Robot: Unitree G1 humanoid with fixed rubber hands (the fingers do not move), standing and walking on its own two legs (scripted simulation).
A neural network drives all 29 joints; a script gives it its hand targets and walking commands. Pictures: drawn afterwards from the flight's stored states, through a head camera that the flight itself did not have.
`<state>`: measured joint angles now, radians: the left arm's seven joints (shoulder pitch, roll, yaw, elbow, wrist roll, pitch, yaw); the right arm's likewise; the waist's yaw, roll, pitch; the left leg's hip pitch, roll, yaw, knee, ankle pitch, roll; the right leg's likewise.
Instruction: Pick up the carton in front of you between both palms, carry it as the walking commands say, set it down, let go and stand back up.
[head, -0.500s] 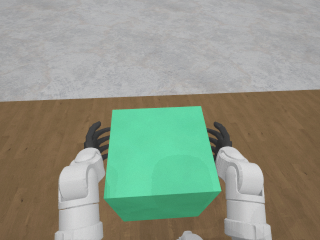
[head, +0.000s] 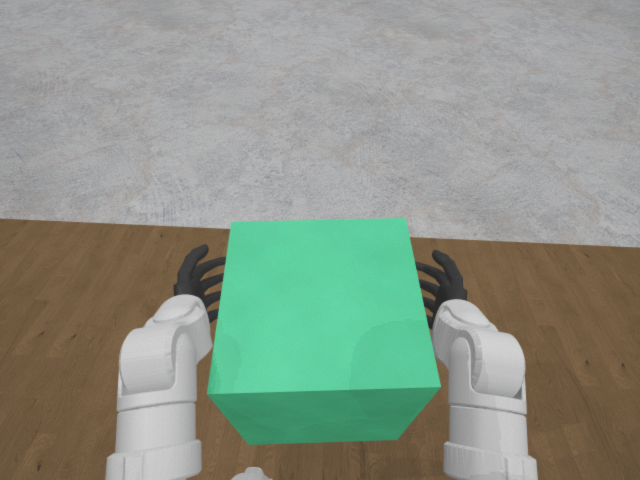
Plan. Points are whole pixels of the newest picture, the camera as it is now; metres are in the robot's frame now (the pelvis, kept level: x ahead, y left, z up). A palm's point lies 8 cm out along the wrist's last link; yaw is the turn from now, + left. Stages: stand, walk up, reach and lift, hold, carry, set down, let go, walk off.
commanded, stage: carry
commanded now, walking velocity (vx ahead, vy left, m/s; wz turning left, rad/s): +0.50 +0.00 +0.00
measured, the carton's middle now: (321, 340) +0.32 +0.02 +0.01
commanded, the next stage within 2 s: none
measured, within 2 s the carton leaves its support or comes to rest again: neither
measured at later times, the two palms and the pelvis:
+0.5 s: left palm (247, 159) +0.65 +0.17 +0.04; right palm (416, 174) +0.62 -0.13 +0.04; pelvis +0.31 +0.04 -0.04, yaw -2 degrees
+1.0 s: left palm (274, 98) +0.93 +0.16 +0.01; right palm (401, 101) +0.95 -0.14 +0.00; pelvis +0.62 -0.01 -0.07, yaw +0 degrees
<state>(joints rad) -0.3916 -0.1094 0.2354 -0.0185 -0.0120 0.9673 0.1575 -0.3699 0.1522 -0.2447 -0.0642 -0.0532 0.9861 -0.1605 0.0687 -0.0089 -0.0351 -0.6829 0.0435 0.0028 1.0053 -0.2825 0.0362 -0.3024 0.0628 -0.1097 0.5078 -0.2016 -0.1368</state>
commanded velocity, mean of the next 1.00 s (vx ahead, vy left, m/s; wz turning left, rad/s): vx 0.50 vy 0.00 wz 0.00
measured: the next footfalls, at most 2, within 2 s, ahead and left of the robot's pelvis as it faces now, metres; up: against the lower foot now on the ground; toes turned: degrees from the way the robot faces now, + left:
left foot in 0.24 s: +0.34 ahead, +0.09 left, -0.03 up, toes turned +2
right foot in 0.78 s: +0.66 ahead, -0.05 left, -0.07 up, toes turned -3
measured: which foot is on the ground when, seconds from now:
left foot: up 0.00-0.22, down 0.24-0.76, up 0.78-1.00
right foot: down 0.00-0.26, up 0.28-0.76, down 0.78-1.00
